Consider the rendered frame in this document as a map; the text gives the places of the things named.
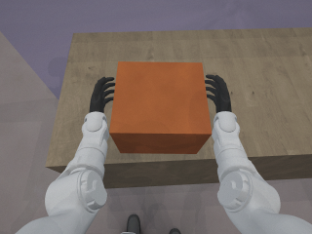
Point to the robot left upper arm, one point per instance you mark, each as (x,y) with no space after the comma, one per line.
(72,203)

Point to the left robot forearm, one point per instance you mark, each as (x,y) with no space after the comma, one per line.
(92,150)

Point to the robot right upper arm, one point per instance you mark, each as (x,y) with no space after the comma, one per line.
(253,206)

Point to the right robot forearm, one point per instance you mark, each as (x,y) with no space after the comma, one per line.
(229,152)

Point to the pedestal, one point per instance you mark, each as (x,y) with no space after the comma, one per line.
(268,75)

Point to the robot left foot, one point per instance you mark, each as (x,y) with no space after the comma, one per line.
(133,224)

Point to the right robot hand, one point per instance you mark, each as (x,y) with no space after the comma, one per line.
(221,96)

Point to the carton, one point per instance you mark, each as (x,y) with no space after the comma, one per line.
(160,108)

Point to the left robot hand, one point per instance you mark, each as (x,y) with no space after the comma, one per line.
(98,100)

